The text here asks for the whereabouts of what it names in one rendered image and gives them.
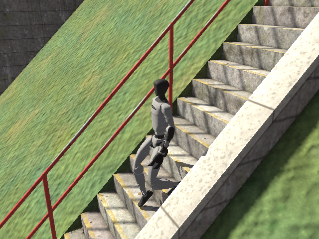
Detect stairs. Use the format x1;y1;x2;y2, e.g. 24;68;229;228
64;0;319;239

